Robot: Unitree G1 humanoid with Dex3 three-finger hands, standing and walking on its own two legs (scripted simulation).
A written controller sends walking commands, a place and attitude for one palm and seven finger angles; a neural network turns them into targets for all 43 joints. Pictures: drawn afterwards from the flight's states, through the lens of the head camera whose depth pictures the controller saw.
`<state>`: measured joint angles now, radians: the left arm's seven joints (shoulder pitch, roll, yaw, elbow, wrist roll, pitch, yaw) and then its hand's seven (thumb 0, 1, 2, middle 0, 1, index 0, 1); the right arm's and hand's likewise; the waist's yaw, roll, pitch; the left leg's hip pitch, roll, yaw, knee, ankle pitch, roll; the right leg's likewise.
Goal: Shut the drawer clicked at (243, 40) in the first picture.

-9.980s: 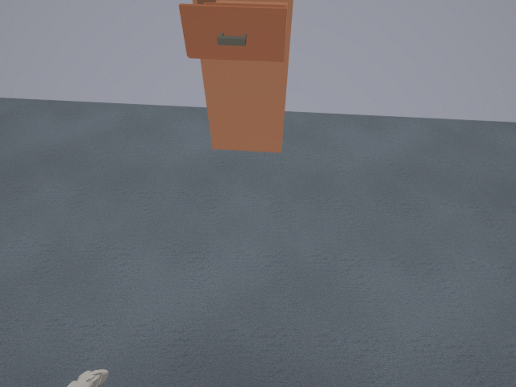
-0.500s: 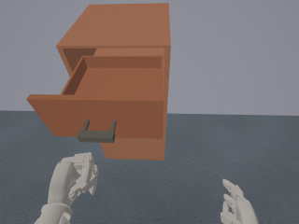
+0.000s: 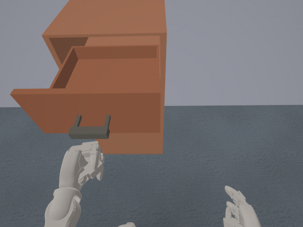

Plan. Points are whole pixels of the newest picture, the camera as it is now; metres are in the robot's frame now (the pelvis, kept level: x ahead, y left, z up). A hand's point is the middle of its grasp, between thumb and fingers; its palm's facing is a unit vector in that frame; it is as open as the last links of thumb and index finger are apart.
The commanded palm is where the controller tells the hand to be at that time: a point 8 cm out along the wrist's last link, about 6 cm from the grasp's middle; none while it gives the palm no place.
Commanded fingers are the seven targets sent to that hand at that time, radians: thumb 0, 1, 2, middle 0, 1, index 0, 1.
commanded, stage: bring the fist close to the handle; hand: left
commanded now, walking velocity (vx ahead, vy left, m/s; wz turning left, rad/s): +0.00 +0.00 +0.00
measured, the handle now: (91, 125) +0.37 +0.18 +0.07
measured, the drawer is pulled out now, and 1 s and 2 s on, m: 0.28 0.26 0.13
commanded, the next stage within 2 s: push the drawer shut in 0.26 s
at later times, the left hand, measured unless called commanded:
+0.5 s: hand (99, 162) +0.26 +0.14 +0.07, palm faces +0.02 -1.00 -0.05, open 3.2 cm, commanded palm +0.24 +0.20 +0.07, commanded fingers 0.00 0.90 0.90 -1.40 -1.60 -1.40 -1.60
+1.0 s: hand (101, 147) +0.30 +0.14 +0.06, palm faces +0.01 -1.00 -0.06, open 2.9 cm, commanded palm +0.30 +0.20 +0.07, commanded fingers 0.00 0.90 0.90 -1.40 -1.60 -1.40 -1.60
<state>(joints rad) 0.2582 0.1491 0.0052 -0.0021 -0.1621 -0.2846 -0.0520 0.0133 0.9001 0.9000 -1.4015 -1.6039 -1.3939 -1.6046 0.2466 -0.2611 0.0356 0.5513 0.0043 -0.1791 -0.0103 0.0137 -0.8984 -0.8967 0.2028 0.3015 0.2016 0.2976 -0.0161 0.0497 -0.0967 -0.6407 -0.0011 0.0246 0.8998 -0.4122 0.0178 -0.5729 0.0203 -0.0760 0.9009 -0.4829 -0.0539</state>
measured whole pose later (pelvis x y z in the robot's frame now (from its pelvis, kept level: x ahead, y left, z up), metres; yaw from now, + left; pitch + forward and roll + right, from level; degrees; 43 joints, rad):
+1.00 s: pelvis -0.01 +0.00 +0.00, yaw +1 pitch +9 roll +0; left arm -0.05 0.18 0.04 0.29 -0.17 -0.31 -0.05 -0.04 0.80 0.93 -1.40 -1.60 -1.40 -1.60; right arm 0.22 -0.26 0.04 0.61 0.02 -0.13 -0.03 0.01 -0.90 -0.90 0.20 0.30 0.20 0.30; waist -0.02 0.05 -0.07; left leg -0.66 -0.01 0.01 0.89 -0.38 0.02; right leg -0.58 0.02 -0.09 0.88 -0.46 -0.05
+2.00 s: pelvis -0.02 +0.01 -0.01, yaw -1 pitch +14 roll -1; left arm -0.66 0.26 0.23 0.95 -0.10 -0.39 -0.02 -0.02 0.81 0.92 -1.40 -1.60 -1.40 -1.60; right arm 0.31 -0.26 0.04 0.66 0.00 -0.04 0.01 0.01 -0.90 -0.90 0.20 0.30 0.20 0.30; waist -0.10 0.04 -0.10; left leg -0.80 0.01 0.04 0.94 -0.39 0.04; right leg -0.73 0.03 -0.06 0.93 -0.45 -0.04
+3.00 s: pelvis -0.01 +0.02 -0.03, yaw -3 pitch +25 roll -4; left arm -1.14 0.52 0.41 1.31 0.03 -0.34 -0.03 0.00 0.78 0.90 -1.40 -1.60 -1.39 -1.60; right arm 0.45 -0.28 0.06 0.64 -0.06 0.02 0.04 0.00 -0.90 -0.90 0.20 0.30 0.20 0.30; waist -0.25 0.06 -0.11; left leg -1.05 0.04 0.02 1.05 -0.43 0.05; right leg -0.96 0.05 -0.08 0.98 -0.45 -0.03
